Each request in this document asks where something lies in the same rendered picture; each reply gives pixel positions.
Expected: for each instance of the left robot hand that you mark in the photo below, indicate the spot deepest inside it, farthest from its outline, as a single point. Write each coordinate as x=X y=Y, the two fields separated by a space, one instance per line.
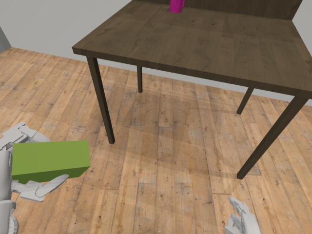
x=33 y=191

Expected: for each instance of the table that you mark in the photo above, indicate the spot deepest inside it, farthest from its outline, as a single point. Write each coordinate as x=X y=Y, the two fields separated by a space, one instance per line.
x=251 y=43

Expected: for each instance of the sponge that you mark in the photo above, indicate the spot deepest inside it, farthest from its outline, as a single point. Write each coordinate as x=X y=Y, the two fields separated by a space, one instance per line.
x=44 y=161

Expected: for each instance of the robot left forearm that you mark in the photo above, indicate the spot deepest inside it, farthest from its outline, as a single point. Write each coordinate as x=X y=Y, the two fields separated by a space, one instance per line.
x=8 y=222

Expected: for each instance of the right robot hand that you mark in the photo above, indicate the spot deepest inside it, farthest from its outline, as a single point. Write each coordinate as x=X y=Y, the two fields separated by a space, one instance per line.
x=247 y=224

